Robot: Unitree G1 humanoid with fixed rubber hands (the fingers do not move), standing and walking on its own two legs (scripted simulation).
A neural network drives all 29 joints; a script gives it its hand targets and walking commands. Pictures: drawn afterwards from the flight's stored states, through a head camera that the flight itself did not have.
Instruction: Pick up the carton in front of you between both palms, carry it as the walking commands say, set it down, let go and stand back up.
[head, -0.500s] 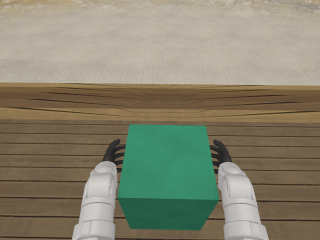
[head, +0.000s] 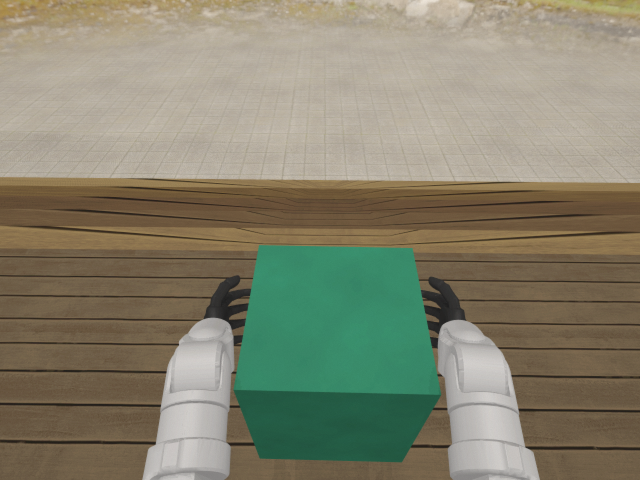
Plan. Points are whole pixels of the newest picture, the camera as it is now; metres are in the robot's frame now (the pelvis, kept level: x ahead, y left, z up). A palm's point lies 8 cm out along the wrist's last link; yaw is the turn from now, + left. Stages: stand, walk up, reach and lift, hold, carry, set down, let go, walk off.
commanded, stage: hold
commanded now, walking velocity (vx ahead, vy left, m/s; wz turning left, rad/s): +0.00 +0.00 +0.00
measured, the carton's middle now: (333, 357) +0.29 +0.00 -0.02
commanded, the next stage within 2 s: carry in 0.74 s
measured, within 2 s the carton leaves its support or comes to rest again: neither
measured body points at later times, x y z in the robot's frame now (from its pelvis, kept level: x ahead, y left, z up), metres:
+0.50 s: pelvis +0.00 +0.00 +0.00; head -0.04 +0.00 +0.45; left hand +0.30 +0.15 +0.04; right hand +0.30 -0.15 +0.04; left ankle +0.01 +0.13 -0.75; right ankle +0.01 -0.13 -0.75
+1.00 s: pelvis +0.05 -0.01 -0.02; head +0.01 -0.01 +0.43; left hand +0.34 +0.14 +0.06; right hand +0.34 -0.16 +0.06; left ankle +0.01 +0.13 -0.75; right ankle +0.01 -0.13 -0.75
